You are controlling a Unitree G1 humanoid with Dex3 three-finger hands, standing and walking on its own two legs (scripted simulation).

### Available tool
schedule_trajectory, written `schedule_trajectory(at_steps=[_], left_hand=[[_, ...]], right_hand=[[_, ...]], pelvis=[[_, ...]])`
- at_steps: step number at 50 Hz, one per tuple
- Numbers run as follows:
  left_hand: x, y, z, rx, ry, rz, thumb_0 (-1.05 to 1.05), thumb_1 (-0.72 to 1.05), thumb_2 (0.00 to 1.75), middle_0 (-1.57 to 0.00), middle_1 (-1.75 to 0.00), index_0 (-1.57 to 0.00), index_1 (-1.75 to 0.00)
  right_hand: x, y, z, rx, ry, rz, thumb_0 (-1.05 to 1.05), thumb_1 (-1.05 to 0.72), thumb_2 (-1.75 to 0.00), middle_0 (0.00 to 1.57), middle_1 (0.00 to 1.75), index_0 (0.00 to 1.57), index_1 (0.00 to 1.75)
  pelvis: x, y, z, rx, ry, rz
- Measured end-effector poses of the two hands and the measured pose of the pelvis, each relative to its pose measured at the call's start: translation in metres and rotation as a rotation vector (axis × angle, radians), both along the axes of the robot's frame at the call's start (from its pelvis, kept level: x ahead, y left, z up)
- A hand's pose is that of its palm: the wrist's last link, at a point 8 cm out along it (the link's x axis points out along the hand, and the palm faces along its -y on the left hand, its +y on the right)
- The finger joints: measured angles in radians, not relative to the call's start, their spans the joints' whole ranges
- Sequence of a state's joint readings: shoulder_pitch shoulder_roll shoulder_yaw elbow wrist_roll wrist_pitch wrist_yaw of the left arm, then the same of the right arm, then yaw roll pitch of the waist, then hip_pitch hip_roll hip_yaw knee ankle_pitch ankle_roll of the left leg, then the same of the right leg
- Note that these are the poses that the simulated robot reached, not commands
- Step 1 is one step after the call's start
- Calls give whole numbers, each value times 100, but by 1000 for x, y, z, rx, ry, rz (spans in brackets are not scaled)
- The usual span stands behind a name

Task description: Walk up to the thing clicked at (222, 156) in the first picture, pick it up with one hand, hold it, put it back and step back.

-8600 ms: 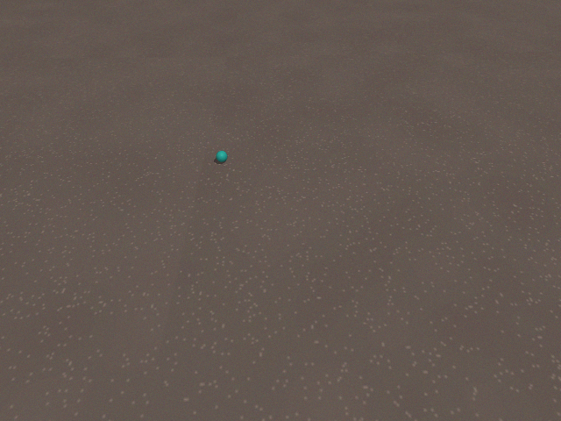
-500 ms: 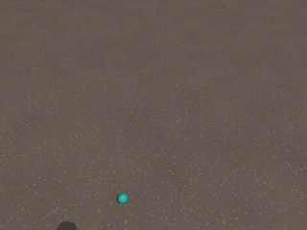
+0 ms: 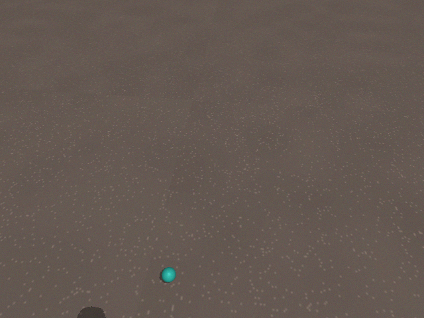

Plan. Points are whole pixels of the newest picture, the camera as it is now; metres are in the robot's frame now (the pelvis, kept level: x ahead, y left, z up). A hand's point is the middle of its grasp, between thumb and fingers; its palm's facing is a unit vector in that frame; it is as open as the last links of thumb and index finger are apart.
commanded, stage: stand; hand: left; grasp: from above
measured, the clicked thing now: (168, 274) +0.43 +0.23 -0.75
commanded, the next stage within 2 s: rise first in 0.04 s
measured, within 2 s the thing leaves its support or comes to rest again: neither
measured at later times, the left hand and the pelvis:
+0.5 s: hand out of the picture +0.15 +0.25 -0.18, palm faces -0.07 -0.93 -0.37, open 11.2 cm; pelvis -0.01 +0.00 -0.03, yaw +0 degrees
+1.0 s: hand out of the picture +0.11 +0.26 -0.24, palm faces -0.17 -0.87 -0.46, open 14.1 cm; pelvis -0.03 +0.00 -0.10, yaw +0 degrees
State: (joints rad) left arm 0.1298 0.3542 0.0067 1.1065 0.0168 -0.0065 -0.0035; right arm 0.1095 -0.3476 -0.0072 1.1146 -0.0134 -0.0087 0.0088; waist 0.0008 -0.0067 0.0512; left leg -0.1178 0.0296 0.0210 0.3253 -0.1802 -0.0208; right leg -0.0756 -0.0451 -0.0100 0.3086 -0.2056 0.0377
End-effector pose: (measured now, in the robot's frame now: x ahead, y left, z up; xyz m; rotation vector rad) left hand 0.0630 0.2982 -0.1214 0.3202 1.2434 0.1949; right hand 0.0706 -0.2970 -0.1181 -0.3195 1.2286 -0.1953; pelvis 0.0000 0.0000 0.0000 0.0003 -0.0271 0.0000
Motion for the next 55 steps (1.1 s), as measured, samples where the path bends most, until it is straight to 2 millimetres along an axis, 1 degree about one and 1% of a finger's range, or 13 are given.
schedule_trajectory(at_steps=[9,13,17,19,21,25,29,32,35,42,49,52,55], left_hand=[[2,0,0,0,-12,11,1,89,90,-20,-30,-20,-31],[31,-4,-4,-10,-103,45,1,80,93,-19,-40,-18,-41],[67,-4,-10,-18,-152,3,1,60,93,-18,-58,-17,-58],[77,-3,-12,-14,-161,-30,1,48,93,-16,-67,-16,-67],[83,-2,-12,-2,-162,-56,1,35,93,-15,-76,-15,-76],[81,0,-16,26,-111,-86,0,7,94,-12,-89,-13,-89],[69,1,-28,44,-61,-87,0,-19,96,-10,-97,-11,-97],[62,3,-40,52,-62,-84,0,-33,97,-10,-101,-10,-101],[57,4,-49,63,-89,-95,0,-42,98,-9,-103,-9,-104],[49,4,-60,93,-102,-138,0,-52,100,-8,-106,-7,-108],[44,6,-70,118,-75,-175,0,-54,99,-8,-108,-7,-109],[47,8,-82,142,-68,-214,0,-54,98,-7,-108,-7,-109],[58,14,-102,181,-73,-276,0,-54,98,-7,-108,-7,-109]], right_hand=[[1,2,0,3,-13,-7,1,-91,-90,20,30,20,30],[7,14,-3,17,-96,5,1,-93,-90,20,30,20,30],[6,26,-8,37,-128,-11,1,-93,-90,20,30,20,30],[3,30,-10,46,-141,-26,1,-93,-90,20,30,20,30],[0,33,-12,53,-151,-39,1,-92,-90,20,30,20,30],[1,37,-15,67,-180,-44,1,-92,-90,20,30,20,30],[12,38,-19,70,-232,-23,1,-90,-89,20,30,20,30],[23,37,-25,60,-271,7,1,-90,-89,20,30,20,30],[35,38,-32,48,-306,33,1,-89,-89,20,30,20,30],[59,45,-45,45,-374,69,1,-90,-89,20,30,20,30],[72,53,-54,55,-431,104,1,-90,-90,20,30,20,30],[74,54,-64,53,-446,124,1,-90,-90,20,30,20,30],[74,52,-82,47,-453,145,1,-89,-89,20,30,20,30]], pelvis=[[0,0,-1,1,14,2],[-10,-1,-7,-2,63,14],[-15,-3,-15,-4,123,8],[-16,-4,-19,-4,141,2],[-14,-3,-22,-5,150,-2],[-13,0,-28,-10,168,-3],[-14,2,-38,-14,199,-4],[-17,3,-49,-17,229,-3],[-19,2,-61,-19,256,-2],[-22,1,-80,-29,293,5],[-25,1,-94,-36,330,9],[-28,0,-105,-38,357,9],[-33,0,-124,-36,399,8]])
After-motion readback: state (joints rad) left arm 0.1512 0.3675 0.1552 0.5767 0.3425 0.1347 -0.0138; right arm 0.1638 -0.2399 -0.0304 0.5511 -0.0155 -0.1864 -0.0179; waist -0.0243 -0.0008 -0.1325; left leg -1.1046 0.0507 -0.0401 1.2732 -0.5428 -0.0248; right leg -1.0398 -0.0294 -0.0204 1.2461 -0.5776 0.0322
